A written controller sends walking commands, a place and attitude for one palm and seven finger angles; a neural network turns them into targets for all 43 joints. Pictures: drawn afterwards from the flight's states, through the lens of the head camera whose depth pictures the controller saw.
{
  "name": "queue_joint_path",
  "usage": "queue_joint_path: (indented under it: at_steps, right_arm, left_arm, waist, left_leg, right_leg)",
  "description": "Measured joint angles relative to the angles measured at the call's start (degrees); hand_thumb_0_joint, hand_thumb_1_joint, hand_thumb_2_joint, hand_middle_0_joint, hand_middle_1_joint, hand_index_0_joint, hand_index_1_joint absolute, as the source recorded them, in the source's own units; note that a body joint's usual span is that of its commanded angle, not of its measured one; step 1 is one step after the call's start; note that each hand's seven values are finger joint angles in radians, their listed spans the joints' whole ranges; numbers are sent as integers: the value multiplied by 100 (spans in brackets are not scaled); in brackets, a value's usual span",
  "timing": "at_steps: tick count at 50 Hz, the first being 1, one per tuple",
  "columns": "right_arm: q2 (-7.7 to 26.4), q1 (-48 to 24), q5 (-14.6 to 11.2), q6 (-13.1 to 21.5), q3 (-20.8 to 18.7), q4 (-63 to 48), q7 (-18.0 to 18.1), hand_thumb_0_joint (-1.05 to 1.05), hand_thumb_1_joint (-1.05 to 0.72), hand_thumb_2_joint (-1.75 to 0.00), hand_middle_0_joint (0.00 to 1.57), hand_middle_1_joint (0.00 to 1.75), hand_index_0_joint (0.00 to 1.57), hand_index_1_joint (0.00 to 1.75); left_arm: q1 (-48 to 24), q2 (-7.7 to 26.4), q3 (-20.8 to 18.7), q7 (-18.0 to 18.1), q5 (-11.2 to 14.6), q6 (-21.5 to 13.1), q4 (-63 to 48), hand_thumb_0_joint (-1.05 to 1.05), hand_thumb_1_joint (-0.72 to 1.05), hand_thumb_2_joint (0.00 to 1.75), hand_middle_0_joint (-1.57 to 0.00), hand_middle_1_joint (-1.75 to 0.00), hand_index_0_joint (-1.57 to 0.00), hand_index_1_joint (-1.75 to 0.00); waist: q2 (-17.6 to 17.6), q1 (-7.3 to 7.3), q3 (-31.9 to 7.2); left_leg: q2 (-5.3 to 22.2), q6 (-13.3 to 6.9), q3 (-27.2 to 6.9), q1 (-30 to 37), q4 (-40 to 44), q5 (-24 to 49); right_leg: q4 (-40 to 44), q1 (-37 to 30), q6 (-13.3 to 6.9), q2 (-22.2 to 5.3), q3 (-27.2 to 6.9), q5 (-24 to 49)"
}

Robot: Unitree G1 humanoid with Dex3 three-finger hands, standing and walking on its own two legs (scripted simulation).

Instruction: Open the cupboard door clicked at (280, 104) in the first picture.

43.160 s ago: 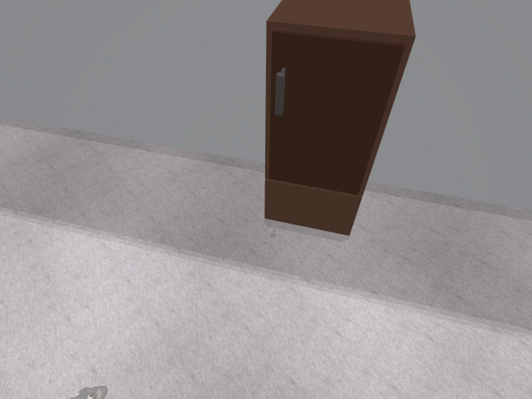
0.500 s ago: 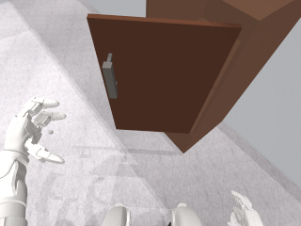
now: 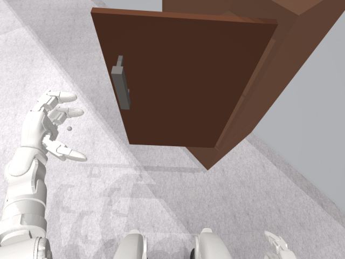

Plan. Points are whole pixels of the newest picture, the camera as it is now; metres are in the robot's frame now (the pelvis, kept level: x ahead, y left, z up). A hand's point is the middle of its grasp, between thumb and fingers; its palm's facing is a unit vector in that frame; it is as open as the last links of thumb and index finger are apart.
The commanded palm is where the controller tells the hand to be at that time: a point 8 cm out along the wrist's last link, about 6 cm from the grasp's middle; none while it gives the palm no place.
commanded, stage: move the hooked fingers beside the handle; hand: left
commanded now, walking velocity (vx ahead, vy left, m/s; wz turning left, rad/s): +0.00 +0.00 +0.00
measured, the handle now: (123, 83) +0.53 +0.13 +0.04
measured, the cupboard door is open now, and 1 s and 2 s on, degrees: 48 48 48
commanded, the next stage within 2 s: slide the fingers in behind the handle in 1.48 s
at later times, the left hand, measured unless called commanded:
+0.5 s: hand (85, 106) +0.45 +0.21 +0.05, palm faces -0.04 -1.00 -0.02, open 14.0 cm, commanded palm +0.44 +0.25 +0.04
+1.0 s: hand (88, 100) +0.47 +0.21 +0.04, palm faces -0.03 -1.00 -0.01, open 13.9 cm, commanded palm +0.45 +0.25 +0.04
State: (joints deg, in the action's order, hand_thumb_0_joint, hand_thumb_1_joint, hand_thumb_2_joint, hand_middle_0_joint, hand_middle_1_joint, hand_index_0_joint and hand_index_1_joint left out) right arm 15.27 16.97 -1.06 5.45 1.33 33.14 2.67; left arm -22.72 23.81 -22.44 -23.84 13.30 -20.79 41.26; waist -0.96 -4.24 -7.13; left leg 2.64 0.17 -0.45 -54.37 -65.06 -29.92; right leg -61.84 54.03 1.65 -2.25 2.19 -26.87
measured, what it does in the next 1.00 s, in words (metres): stands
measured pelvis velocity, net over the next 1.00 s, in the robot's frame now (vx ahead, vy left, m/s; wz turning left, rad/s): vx -0.01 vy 0.00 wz -0.03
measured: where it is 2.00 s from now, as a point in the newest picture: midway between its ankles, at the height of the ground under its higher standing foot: outside the picture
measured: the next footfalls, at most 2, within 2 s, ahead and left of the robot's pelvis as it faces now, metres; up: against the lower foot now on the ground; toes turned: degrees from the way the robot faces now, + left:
none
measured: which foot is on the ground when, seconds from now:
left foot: down 0.00-1.00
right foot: down 0.00-1.00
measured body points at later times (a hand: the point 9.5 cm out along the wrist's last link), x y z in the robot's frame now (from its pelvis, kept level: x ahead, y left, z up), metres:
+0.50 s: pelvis -0.01 +0.00 -0.01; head +0.11 +0.01 +0.42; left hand +0.45 +0.27 +0.05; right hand +0.05 -0.27 -0.12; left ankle +0.01 +0.12 -0.65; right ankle +0.02 -0.14 -0.65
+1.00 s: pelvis -0.01 +0.00 -0.01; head +0.13 +0.02 +0.41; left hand +0.47 +0.26 +0.04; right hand +0.02 -0.26 -0.13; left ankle +0.01 +0.12 -0.65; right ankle +0.02 -0.14 -0.65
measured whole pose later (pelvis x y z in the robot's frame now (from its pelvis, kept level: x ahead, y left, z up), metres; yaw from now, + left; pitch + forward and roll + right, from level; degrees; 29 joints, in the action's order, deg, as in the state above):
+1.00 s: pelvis -0.01 +0.00 -0.01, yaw -2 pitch +24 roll -3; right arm 14.9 20.9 0.2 -2.6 1.8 34.4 0.5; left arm -42.2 28.7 -26.1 -20.6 7.6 -23.2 59.6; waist -1.2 -8.5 -7.0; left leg 3.6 -0.3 0.2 -61.6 -68.5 -30.6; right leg -64.3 61.5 2.0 -1.2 1.2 -26.4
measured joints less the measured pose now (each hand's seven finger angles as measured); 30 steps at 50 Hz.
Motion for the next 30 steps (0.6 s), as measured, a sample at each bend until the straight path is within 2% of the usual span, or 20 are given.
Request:
queue_joint_path:
  at_steps: [5, 12, 20, 26, 30]
  right_arm:
    - [14, 27, 7, -84, -22, 108, -19, 1, -90, -89, 20, 29, 21, 29]
    - [10, 43, 15, -217, -21, 146, -45, 1, -90, -89, 20, 29, 21, 29]
    - [3, 75, 50, -327, 7, 200, -60, 1, -90, -89, 20, 29, 21, 29]
    - [28, 164, 60, -424, 27, 236, -74, 1, -90, -89, 20, 29, 21, 29]
    - [47, 224, 91, -473, 13, 265, -93, 1, -90, -89, 20, 29, 21, 29]
  left_arm:
    - [-262, -44, 97, -21, -32, -105, 174, -2, -49, 30, -30, -120, -30, -120]
    - [-733, -65, 119, 159, -209, -127, 703, -2, -49, 30, -30, -120, -30, -120]
    - [-1359, 168, -96, 252, -378, -324, 1265, -2, -49, 30, -30, -120, -30, -120]
    - [-1865, 449, -147, 148, -438, -268, 1802, -2, -49, 30, -30, -120, -30, -120]
    - [-2064, 481, -144, 150, -460, -274, 1910, -2, -49, 30, -30, -120, -30, -120]
  waist:
    - [-13, 5, -12]
    - [3, -83, -27]
    - [22, -206, 28]
    - [4, -297, 40]
    - [-15, -337, 47]
  left_leg:
    - [3, 2, -9, -58, -33, 0]
    - [1, 7, -1, -173, -88, 14]
    - [42, 25, -4, -399, -237, 2]
    - [56, 28, -37, -605, -343, -8]
    - [60, 18, -36, -734, -393, -13]
  right_leg:
    - [-25, 52, -2, 4, 6, 2]
    - [-107, 185, -10, 2, -9, 6]
    - [-251, 424, -32, 43, -17, 9]
    - [-326, 609, -40, 59, 7, 11]
    - [-357, 732, -31, 64, 3, 20]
